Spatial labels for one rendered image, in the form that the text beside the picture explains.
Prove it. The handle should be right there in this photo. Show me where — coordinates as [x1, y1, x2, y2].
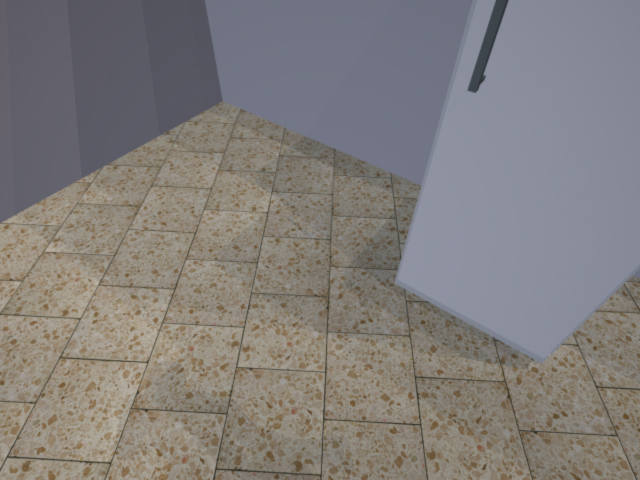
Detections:
[467, 0, 508, 93]

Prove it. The fridge door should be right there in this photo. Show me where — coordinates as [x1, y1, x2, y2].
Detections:
[398, 0, 640, 358]

